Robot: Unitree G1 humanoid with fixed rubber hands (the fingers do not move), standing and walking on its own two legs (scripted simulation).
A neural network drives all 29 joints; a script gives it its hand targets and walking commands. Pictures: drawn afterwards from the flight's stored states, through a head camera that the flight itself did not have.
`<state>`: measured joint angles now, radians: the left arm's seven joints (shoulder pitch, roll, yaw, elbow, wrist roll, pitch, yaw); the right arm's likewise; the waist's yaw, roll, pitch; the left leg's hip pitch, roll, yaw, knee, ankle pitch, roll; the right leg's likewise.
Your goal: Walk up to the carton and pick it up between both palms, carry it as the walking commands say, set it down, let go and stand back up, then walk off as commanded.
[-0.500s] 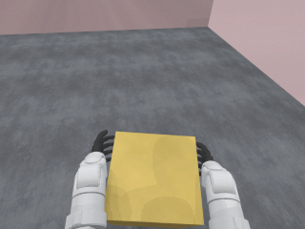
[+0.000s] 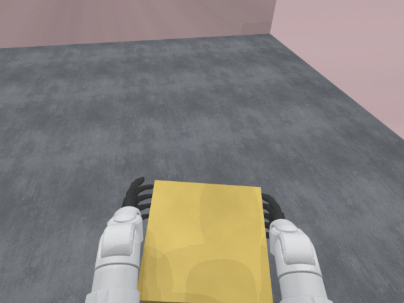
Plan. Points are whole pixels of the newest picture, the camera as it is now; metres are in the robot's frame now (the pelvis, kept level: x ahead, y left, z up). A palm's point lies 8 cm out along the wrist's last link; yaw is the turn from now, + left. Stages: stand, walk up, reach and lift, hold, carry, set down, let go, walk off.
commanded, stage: hold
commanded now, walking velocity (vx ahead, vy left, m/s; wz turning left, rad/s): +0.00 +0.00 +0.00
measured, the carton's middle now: (201, 250) +0.25 +0.00 -0.04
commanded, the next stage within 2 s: carry in 1.24 s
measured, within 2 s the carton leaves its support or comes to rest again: neither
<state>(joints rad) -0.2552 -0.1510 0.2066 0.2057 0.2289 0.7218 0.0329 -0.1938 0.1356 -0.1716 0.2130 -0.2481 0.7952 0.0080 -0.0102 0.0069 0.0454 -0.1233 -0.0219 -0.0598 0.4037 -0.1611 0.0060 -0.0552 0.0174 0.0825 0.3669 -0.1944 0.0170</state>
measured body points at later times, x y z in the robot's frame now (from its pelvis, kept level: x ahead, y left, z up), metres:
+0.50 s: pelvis +0.00 -0.01 +0.00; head -0.04 +0.00 +0.45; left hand +0.30 +0.15 +0.04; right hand +0.29 -0.15 +0.02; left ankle +0.05 +0.11 -0.74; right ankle +0.01 -0.14 -0.74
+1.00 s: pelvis +0.00 -0.01 +0.00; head -0.03 +0.00 +0.45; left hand +0.30 +0.15 +0.03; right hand +0.28 -0.16 +0.01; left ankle +0.05 +0.11 -0.74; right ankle +0.01 -0.14 -0.74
